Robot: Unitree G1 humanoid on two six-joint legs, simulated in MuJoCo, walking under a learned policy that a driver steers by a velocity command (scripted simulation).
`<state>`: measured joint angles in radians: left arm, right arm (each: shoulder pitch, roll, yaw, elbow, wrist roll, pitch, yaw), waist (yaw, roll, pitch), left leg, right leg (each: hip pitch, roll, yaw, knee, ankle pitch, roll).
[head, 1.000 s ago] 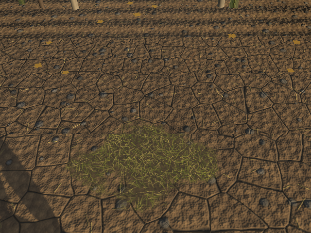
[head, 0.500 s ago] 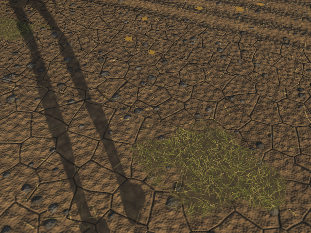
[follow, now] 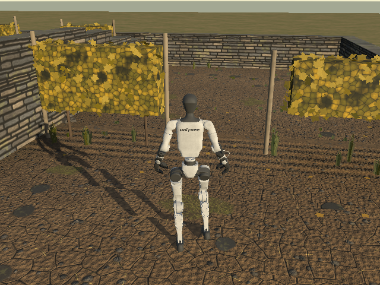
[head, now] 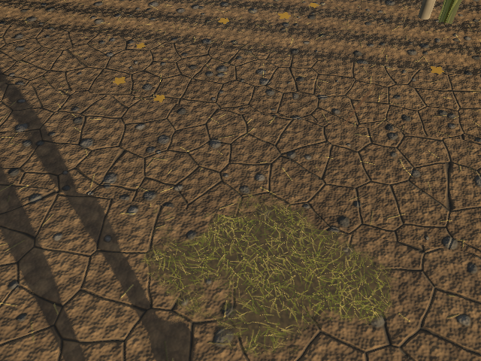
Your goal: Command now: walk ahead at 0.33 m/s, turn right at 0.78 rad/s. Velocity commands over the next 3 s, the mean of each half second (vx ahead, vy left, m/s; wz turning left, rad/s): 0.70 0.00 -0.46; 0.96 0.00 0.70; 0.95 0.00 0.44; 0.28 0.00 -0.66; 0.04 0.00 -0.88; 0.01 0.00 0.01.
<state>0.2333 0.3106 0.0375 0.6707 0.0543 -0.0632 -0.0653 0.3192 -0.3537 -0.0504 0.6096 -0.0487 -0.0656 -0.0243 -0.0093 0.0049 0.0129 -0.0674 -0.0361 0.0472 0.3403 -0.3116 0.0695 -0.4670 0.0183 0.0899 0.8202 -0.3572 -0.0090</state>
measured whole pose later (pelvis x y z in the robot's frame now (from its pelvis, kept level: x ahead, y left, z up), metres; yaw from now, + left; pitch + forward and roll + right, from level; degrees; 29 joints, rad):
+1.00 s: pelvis +0.58 -0.16 -0.18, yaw +10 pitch -3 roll +2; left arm 0.11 0.19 -0.01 0.79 0.06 -0.06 0.00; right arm 0.45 -0.24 -0.06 1.03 -0.02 -0.03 -0.01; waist -0.02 -0.01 0.08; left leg -0.11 -0.24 -0.01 0.58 -0.41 0.20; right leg -0.62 -0.15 0.14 1.10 -0.31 0.08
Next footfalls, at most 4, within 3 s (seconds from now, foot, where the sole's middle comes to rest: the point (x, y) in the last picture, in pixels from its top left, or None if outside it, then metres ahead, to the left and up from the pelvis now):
0.34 right None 0.17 -0.16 -0.78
0.82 left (296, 354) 0.55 -0.14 -0.93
1.14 right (329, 244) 0.94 -0.29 -0.93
1.62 left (219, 198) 1.27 0.11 -1.09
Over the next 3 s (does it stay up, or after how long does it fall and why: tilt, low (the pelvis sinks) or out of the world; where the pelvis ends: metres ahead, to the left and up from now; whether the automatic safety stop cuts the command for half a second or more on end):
stays up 1.46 0.01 -0.31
